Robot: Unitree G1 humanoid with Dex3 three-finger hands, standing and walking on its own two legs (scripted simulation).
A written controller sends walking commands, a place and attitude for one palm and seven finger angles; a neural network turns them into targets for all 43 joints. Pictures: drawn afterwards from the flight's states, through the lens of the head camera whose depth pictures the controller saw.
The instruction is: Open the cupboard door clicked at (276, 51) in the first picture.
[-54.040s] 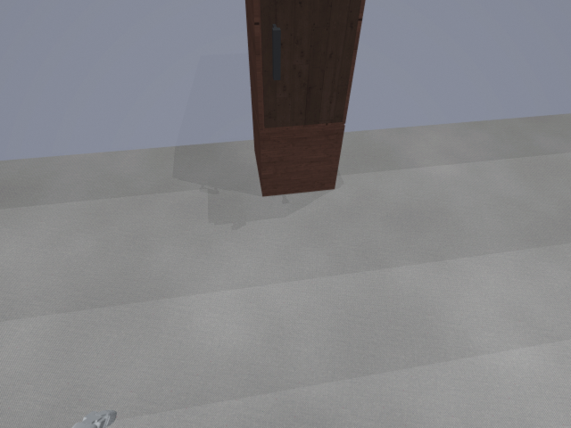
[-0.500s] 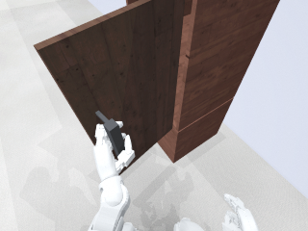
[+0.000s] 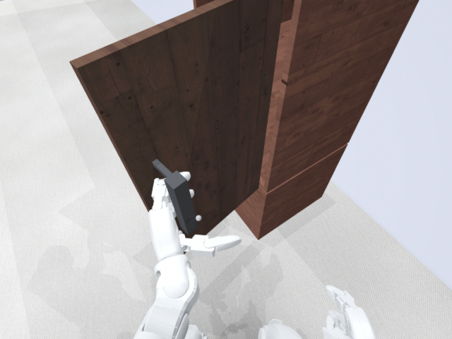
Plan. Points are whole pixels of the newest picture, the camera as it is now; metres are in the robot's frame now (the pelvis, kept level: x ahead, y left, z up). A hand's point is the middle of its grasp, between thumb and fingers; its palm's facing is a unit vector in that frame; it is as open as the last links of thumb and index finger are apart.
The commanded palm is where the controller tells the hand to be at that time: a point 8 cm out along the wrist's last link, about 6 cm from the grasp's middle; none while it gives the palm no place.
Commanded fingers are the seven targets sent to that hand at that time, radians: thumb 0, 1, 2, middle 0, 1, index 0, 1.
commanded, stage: open thumb and fingers to let go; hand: left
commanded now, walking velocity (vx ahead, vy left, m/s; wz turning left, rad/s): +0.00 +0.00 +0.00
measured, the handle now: (175, 198) +0.35 +0.11 +0.04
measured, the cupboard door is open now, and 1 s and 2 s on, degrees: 100 100 100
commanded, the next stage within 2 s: slide the hand sideways off the handle in 0.22 s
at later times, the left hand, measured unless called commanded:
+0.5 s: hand (189, 233) +0.28 +0.08 +0.05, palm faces -0.07 -0.99 -0.11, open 16.4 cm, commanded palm +0.26 +0.11 +0.04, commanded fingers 0.00 -0.50 0.30 -0.15 -0.30 -0.15 -0.30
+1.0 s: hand (176, 258) +0.24 +0.09 +0.05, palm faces -0.10 -0.99 +0.01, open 16.4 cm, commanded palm +0.22 +0.15 +0.04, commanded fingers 0.00 -0.50 0.30 -0.15 -0.30 -0.15 -0.30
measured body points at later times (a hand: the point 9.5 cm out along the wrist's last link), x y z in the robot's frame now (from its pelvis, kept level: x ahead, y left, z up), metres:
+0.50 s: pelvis -0.01 +0.01 -0.01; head +0.04 +0.00 +0.44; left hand +0.28 +0.13 +0.05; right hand +0.16 -0.21 -0.11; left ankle +0.00 +0.12 -0.67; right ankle +0.04 -0.08 -0.67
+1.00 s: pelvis +0.01 +0.03 -0.01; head +0.08 +0.02 +0.43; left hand +0.24 +0.15 +0.05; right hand +0.20 -0.18 -0.09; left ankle +0.00 +0.12 -0.67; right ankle +0.04 -0.07 -0.67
